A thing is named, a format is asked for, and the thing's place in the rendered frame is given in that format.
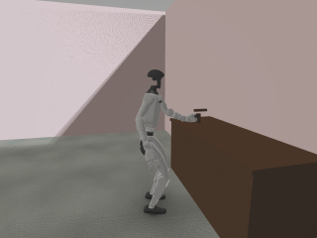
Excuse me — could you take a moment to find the robot left shin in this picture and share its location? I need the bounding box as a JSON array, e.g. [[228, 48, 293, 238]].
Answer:
[[151, 169, 169, 194]]

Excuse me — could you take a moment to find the counter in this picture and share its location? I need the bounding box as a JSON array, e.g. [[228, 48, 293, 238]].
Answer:
[[169, 108, 317, 238]]

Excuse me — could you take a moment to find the robot right forearm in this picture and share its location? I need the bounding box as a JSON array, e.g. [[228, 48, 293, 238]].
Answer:
[[136, 117, 152, 151]]

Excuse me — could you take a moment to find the left robot upper arm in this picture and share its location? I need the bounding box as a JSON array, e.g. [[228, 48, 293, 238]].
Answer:
[[158, 93, 174, 116]]

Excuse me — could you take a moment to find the right robot upper arm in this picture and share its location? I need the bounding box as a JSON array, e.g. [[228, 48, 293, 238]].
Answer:
[[135, 93, 156, 125]]

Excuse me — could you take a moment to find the robot right hand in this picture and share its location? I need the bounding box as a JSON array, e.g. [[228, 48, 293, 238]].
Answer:
[[145, 149, 160, 172]]

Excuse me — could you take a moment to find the robot left hand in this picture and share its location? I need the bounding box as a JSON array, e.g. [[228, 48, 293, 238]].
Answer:
[[189, 113, 197, 123]]

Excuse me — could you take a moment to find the robot left forearm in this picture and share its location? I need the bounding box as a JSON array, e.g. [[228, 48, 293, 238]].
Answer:
[[170, 111, 191, 122]]

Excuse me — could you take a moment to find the robot right foot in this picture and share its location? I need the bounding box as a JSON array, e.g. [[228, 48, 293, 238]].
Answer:
[[144, 204, 166, 214]]

